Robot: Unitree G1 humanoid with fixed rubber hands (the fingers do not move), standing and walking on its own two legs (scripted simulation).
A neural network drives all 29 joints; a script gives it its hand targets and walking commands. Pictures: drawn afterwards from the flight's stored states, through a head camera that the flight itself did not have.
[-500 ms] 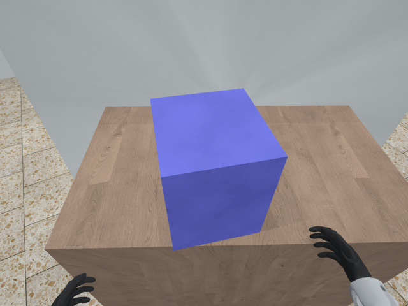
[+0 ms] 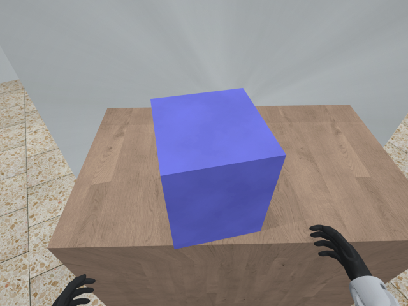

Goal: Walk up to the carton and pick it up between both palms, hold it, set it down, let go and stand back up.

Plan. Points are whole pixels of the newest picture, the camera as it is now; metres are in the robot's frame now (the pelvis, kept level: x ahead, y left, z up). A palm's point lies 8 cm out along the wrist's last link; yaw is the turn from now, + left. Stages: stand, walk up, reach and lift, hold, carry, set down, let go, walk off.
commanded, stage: stand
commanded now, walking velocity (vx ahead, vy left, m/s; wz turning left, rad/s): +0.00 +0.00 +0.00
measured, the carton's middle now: (208, 168) +0.41 +0.01 +0.07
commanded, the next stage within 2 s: none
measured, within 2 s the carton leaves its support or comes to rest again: neither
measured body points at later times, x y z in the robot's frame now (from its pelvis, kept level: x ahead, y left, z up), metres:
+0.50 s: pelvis +0.00 +0.00 +0.00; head +0.00 +0.00 +0.45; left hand +0.17 +0.29 -0.06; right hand +0.23 -0.25 +0.00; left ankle -0.04 +0.12 -0.74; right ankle +0.04 -0.14 -0.74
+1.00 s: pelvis +0.00 +0.00 +0.00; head -0.01 +0.00 +0.45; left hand +0.16 +0.29 -0.06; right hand +0.23 -0.25 +0.00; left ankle -0.04 +0.12 -0.74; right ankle +0.04 -0.14 -0.74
